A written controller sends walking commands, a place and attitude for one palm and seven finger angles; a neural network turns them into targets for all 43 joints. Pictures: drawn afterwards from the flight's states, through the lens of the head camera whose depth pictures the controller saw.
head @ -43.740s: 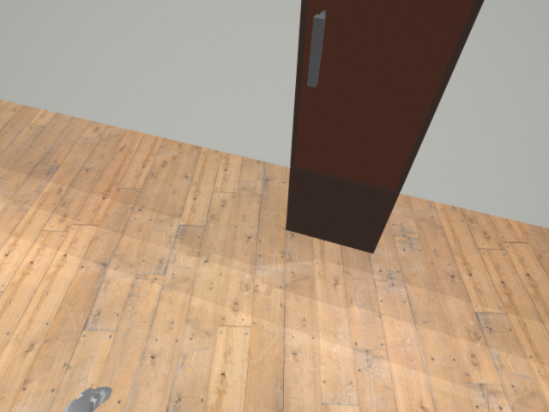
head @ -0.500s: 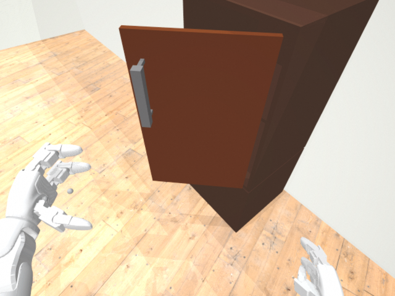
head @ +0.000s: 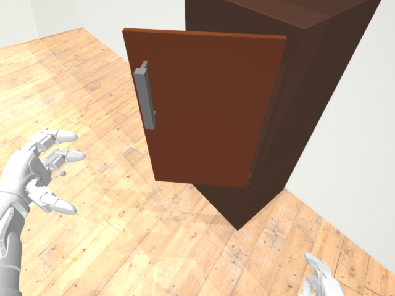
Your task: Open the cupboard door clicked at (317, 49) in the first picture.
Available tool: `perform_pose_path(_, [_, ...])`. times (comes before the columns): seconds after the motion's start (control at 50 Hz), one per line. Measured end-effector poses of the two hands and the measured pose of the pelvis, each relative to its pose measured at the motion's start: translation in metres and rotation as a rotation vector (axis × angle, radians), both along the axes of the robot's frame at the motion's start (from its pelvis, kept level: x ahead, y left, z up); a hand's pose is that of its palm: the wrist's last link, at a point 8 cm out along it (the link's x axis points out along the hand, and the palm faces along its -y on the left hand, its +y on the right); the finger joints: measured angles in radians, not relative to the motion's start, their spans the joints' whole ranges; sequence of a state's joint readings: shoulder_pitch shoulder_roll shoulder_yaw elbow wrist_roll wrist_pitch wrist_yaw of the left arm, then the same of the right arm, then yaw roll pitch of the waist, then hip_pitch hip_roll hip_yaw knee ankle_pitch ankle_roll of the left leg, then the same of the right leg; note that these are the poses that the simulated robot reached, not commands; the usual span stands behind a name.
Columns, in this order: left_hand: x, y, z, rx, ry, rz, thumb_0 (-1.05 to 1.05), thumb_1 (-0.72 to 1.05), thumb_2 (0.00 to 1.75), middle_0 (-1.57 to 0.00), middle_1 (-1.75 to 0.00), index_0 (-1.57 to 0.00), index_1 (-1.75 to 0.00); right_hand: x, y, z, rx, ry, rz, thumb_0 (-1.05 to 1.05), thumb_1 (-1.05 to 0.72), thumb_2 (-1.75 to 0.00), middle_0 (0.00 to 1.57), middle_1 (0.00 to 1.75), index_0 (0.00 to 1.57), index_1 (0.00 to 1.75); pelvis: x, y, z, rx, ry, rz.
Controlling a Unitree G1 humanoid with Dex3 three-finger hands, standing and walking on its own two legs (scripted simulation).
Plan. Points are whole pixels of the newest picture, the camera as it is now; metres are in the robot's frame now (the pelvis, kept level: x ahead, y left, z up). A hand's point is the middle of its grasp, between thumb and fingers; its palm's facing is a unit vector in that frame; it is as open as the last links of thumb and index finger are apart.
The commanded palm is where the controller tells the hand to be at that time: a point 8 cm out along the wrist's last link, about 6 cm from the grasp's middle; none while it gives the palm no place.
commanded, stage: raise the hand with hooked fingers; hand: left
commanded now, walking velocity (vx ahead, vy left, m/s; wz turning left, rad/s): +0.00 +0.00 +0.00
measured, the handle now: (147, 96) +0.56 +0.18 +0.10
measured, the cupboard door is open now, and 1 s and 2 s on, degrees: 45 45 45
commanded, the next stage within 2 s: move the hooked fingers beside the handle in 0.30 s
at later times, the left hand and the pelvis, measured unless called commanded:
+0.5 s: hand (74, 173) +0.29 +0.25 +0.12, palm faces +0.06 -1.00 -0.05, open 14.0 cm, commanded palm +0.27 +0.30 +0.12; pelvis +0.00 -0.03 +0.00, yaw +0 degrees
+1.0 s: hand (93, 143) +0.37 +0.25 +0.12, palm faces +0.03 -1.00 -0.04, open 14.0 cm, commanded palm +0.35 +0.30 +0.12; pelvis +0.00 -0.04 -0.01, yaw -1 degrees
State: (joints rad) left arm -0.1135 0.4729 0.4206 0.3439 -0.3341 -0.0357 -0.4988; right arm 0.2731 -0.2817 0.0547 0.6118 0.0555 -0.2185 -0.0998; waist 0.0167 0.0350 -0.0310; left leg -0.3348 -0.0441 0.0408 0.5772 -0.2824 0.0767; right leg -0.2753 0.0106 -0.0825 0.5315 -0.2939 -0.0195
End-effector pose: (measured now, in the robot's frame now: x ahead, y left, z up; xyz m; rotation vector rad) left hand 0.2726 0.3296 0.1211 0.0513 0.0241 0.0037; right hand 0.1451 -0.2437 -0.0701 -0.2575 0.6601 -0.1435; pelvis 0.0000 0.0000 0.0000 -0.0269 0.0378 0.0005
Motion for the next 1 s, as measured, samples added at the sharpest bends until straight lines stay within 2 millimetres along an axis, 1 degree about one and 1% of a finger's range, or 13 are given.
perform_pose_path(0.06, [-0.004,-0.006,0.001,-0.001,-0.038,0.010,-0.01,-0.50,0.30,-0.30,-1.20,-0.30,-1.20,-0.002,-0.003,0.001,-0.006,0.003,0.000,0.02,-0.90,-0.90,0.20,0.30,0.20,0.30,0.001,-0.002,0.000,0.002,-0.003,-0.003])
perform_pose_path(0.14, [-0.007,-0.005,0.005,0.006,-0.070,0.045,-0.02,-0.50,0.30,-0.30,-1.20,-0.30,-1.20,-0.002,-0.006,0.001,-0.005,0.004,0.003,0.02,-0.90,-0.90,0.20,0.30,0.20,0.30,0.000,-0.006,0.001,0.004,-0.010,0.001])
perform_pose_path(0.22, [-0.008,-0.007,0.007,0.008,-0.051,0.056,-0.02,-0.50,0.30,-0.30,-1.20,-0.30,-1.20,0.001,-0.007,0.000,0.006,-0.003,0.003,0.02,-0.90,-0.90,0.20,0.30,0.20,0.30,-0.001,-0.011,0.001,0.006,-0.014,0.005])
perform_pose_path(0.34, [-0.008,-0.018,0.006,0.011,-0.025,0.029,-0.01,-0.50,0.30,-0.30,-1.20,-0.30,-1.20,0.006,-0.011,-0.002,0.024,-0.024,0.002,0.02,-0.90,-0.90,0.20,0.30,0.20,0.30,-0.002,-0.017,0.001,0.010,-0.012,0.005])
perform_pose_path(0.44, [-0.007,-0.025,0.005,0.004,-0.032,0.039,-0.01,-0.50,0.30,-0.30,-1.20,-0.30,-1.20,0.009,-0.016,-0.002,0.029,-0.033,0.001,0.02,-0.90,-0.90,0.20,0.30,0.20,0.30,-0.001,-0.024,0.000,0.014,-0.011,0.002])
perform_pose_path(0.5, [-0.005,-0.025,0.004,0.003,-0.031,0.052,-0.01,-0.50,0.30,-0.30,-1.20,-0.30,-1.20,0.009,-0.022,-0.004,0.026,-0.028,0.000,0.02,-0.90,-0.90,0.20,0.30,0.20,0.30,-0.001,-0.029,0.000,0.016,-0.009,0.002])
perform_pose_path(0.56, [0.001,-0.021,0.004,0.003,-0.024,0.071,-0.01,-0.50,0.30,-0.30,-1.20,-0.30,-1.20,0.007,-0.028,-0.006,0.017,-0.013,-0.006,0.02,-0.90,-0.90,0.20,0.30,0.20,0.30,-0.002,-0.033,-0.001,0.017,-0.004,0.004])
perform_pose_path(0.64, [0.014,-0.019,0.006,0.002,-0.024,0.070,-0.02,-0.50,0.30,-0.30,-1.20,-0.30,-1.20,0.001,-0.038,-0.010,0.002,0.016,-0.019,0.02,-0.90,-0.90,0.20,0.30,0.20,0.30,-0.003,-0.037,-0.003,0.017,0.006,0.006])
perform_pose_path(0.78, [0.042,-0.030,0.009,-0.006,-0.029,0.010,-0.01,-0.50,0.30,-0.30,-1.20,-0.30,-1.20,-0.018,-0.054,-0.017,-0.011,0.068,-0.067,0.02,-0.91,-0.90,0.20,0.30,0.20,0.30,-0.001,-0.039,-0.005,0.018,0.032,-0.005])
perform_pose_path(0.9, [0.063,-0.032,0.000,-0.023,0.000,0.020,-0.01,-0.50,0.30,-0.30,-1.20,-0.30,-1.20,-0.038,-0.060,-0.022,-0.013,0.125,-0.106,0.02,-0.91,-0.90,0.20,0.30,0.20,0.30,0.000,-0.038,-0.006,0.021,0.055,-0.019])
perform_pose_path(1.0, [0.075,-0.029,0.000,-0.014,-0.016,0.031,-0.02,-0.50,0.30,-0.30,-1.20,-0.30,-1.20,-0.053,-0.059,-0.025,-0.017,0.178,-0.128,0.02,-0.91,-0.90,0.20,0.30,0.20,0.30,0.002,-0.035,-0.006,0.019,0.067,-0.024])
